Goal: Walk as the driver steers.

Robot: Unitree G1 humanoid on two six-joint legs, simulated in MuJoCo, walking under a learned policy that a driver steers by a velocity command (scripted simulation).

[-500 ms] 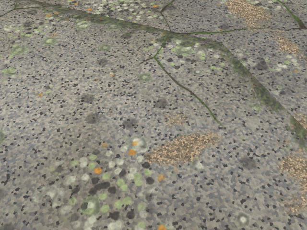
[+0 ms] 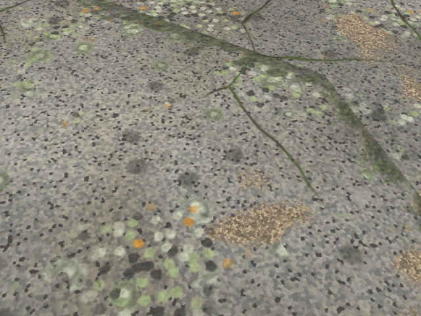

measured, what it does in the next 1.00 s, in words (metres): walks ahead: left foot, then right foot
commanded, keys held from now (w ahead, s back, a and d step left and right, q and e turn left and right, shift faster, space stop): w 0.82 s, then w+q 0.18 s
